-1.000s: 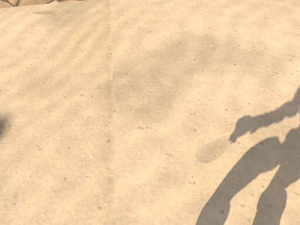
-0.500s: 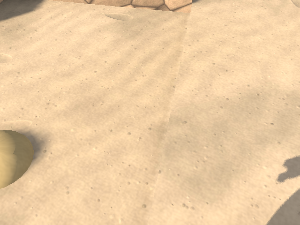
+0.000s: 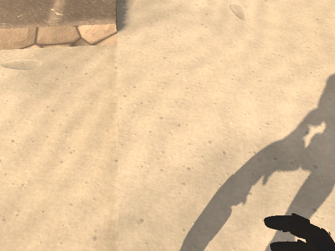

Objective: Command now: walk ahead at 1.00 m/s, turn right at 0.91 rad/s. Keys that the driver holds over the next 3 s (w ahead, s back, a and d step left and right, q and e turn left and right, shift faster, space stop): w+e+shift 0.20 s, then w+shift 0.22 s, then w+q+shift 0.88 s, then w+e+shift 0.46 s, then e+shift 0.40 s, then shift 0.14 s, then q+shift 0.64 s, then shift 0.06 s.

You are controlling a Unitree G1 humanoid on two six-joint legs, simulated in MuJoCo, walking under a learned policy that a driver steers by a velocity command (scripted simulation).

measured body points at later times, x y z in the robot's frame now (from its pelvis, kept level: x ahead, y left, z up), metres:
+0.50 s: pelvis +0.45 -0.01 +0.00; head +0.47 -0.01 +0.45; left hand +0.80 +0.08 -0.03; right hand +0.25 -0.22 -0.12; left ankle +0.33 +0.15 -0.73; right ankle +0.59 -0.18 -0.68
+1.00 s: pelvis +0.91 -0.14 -0.02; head +0.93 -0.13 +0.43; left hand +0.86 +0.14 -0.16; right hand +1.13 -0.39 -0.10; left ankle +1.11 -0.09 -0.70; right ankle +0.66 -0.20 -0.72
